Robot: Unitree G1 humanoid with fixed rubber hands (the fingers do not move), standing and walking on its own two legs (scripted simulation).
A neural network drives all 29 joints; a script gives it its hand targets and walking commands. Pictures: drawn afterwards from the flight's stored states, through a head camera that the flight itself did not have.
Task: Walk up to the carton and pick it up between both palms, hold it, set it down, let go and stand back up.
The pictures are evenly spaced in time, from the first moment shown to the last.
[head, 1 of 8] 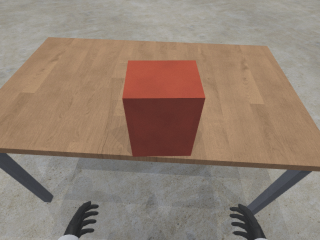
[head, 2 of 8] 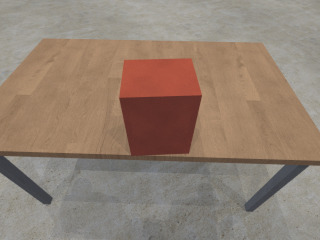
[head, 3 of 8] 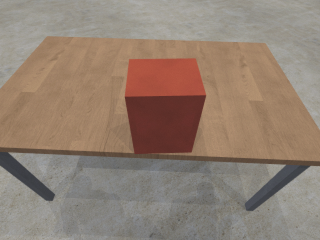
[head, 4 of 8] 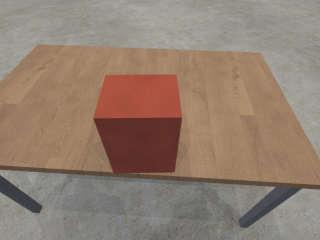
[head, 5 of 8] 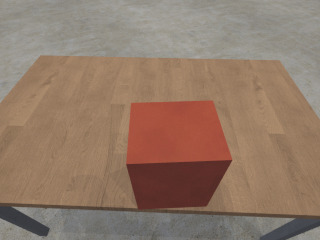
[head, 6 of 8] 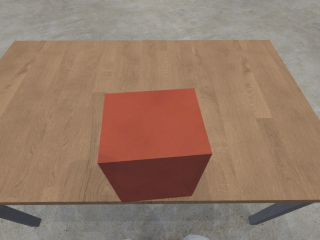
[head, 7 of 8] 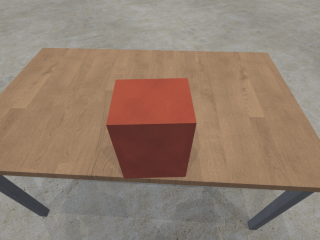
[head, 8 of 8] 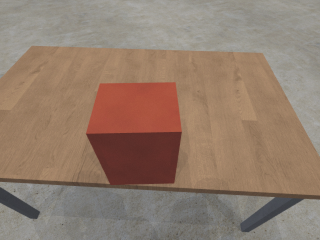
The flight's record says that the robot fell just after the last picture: no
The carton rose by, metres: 0.00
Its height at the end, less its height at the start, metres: +0.00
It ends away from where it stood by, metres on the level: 0.00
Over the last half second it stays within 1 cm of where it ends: yes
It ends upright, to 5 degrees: yes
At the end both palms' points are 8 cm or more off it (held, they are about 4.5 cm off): yes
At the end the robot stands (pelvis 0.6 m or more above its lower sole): yes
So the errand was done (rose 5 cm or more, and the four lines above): no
